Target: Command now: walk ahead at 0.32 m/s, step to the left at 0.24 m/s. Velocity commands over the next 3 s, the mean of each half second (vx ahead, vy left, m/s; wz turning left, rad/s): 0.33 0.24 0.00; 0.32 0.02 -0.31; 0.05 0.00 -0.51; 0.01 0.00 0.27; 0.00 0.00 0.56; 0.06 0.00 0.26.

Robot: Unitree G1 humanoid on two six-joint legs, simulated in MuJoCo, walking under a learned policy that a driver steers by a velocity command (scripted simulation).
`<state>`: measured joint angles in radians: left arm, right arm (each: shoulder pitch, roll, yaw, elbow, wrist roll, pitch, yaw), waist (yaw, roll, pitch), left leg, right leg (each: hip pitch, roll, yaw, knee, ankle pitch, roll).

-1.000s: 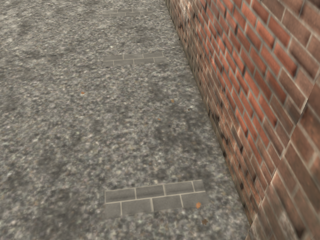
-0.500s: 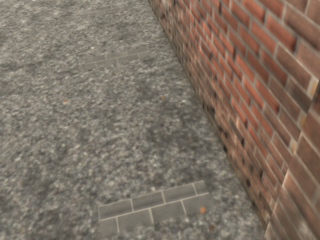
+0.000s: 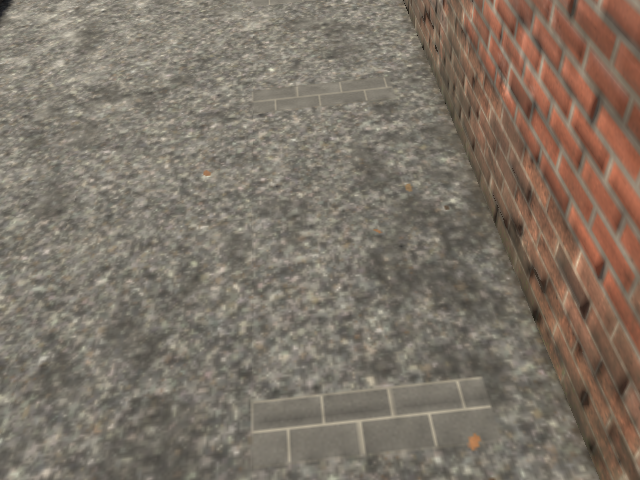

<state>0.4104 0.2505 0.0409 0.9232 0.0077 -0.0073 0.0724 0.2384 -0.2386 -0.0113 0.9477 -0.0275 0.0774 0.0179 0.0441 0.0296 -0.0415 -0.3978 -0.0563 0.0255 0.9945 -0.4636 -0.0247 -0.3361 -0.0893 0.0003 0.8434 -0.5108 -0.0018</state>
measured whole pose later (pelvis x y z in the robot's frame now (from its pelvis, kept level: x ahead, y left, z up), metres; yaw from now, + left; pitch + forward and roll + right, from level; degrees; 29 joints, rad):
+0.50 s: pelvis +0.17 +0.06 -0.14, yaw +0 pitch -4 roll +4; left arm 0.27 0.23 0.04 1.01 0.03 -0.03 0.00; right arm 0.51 -0.20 -0.02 1.15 -0.05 -0.02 -0.02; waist -0.03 -0.04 0.04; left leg -0.29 -0.19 0.13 1.65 -0.83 0.09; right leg -0.17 0.03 -0.03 0.42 -0.04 -0.13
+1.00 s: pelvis +0.40 +0.14 -0.33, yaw -9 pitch +0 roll -4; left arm 0.47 0.20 0.03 0.97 0.00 -0.02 0.06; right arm 0.11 -0.19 -0.03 0.90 -0.02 -0.08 0.02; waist 0.12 0.01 0.00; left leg -0.23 0.04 -0.02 0.28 0.04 0.01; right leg -0.44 0.15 0.05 1.70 -0.90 -0.08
